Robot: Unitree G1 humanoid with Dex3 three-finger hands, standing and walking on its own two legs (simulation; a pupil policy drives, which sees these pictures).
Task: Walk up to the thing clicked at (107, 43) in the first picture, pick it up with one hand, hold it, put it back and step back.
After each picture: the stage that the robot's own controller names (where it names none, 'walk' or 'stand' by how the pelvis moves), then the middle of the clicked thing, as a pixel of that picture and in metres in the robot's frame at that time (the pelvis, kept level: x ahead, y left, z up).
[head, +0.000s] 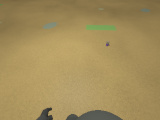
stand; (107, 43) +1.73 -0.39 -0.72
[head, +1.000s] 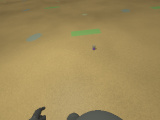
walk; (93, 47) +1.62 +0.05 -0.69
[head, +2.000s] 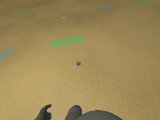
walk; (78, 62) +1.06 +0.31 -0.71
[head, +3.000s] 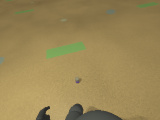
walk; (77, 80) +0.67 +0.26 -0.72
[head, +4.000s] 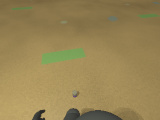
walk; (74, 93) +0.46 +0.19 -0.71
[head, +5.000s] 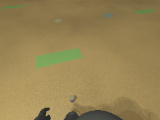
stand; (72, 98) +0.37 +0.21 -0.71
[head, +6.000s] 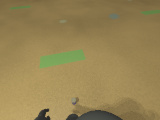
stand; (73, 101) +0.35 +0.19 -0.72
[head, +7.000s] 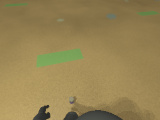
stand; (71, 100) +0.34 +0.20 -0.71
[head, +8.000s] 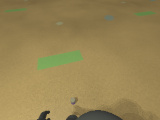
stand; (72, 101) +0.36 +0.20 -0.72
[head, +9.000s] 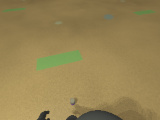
stand; (72, 101) +0.35 +0.20 -0.73
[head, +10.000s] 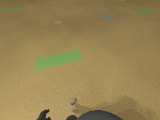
go down; (72, 101) +0.34 +0.20 -0.73
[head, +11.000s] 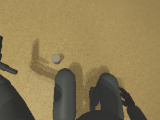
go down; (56, 59) +0.42 +0.25 -0.30
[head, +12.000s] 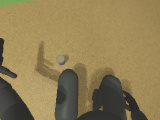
approach; (61, 60) +0.41 +0.26 -0.30
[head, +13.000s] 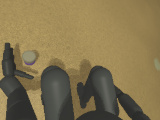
close in; (29, 58) +0.39 +0.30 -0.21
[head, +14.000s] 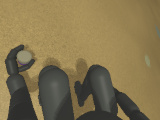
close; (24, 58) +0.38 +0.30 -0.21
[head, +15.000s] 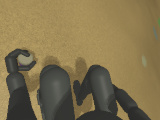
lift; (25, 60) +0.36 +0.29 -0.22
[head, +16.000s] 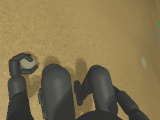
lift; (27, 63) +0.34 +0.28 -0.22
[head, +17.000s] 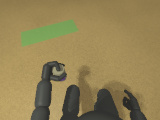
lift; (60, 73) +0.32 +0.21 +0.00
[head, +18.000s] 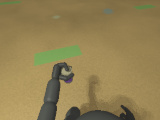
hold; (67, 75) +0.32 +0.17 +0.03
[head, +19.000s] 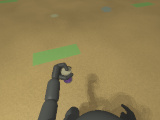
hold; (67, 75) +0.33 +0.17 +0.00
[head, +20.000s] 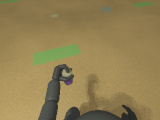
crouch; (67, 76) +0.32 +0.17 -0.01
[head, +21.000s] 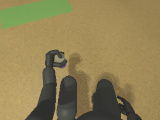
crouch; (60, 61) +0.41 +0.21 -0.10
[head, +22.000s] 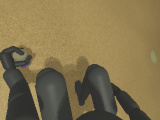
lower; (22, 59) +0.39 +0.30 -0.22
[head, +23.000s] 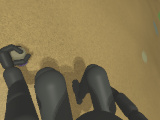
lower; (20, 57) +0.39 +0.30 -0.22
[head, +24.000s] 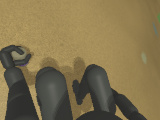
lower; (20, 57) +0.39 +0.30 -0.22
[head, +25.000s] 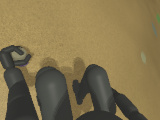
lower; (20, 58) +0.39 +0.30 -0.22
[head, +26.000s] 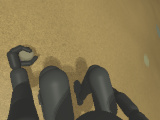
loosen; (26, 58) +0.38 +0.29 -0.22
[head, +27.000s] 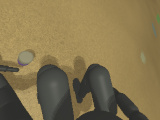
withdraw; (25, 59) +0.37 +0.28 -0.22
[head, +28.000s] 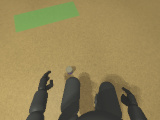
walk; (69, 70) +0.41 +0.22 -0.43
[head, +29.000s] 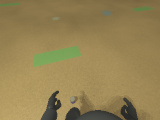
stand; (72, 100) +0.35 +0.18 -0.66
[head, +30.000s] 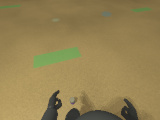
stand; (72, 100) +0.35 +0.19 -0.66
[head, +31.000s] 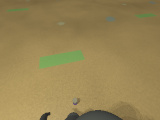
stand; (75, 101) +0.37 +0.16 -0.71
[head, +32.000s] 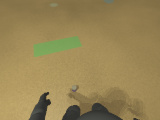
walk; (74, 88) +0.41 +0.14 -0.70
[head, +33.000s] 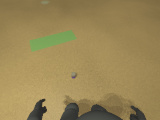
walk; (73, 75) +0.59 +0.19 -0.70
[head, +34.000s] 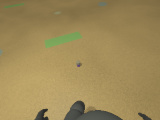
walk; (78, 63) +0.93 +0.28 -0.70
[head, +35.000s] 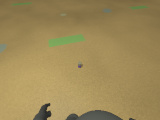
stand; (79, 64) +0.99 +0.19 -0.71
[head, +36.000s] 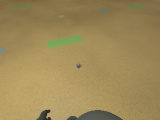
stand; (78, 65) +1.00 +0.22 -0.72
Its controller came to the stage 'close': yes
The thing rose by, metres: 0.70
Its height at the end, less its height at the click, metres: +0.00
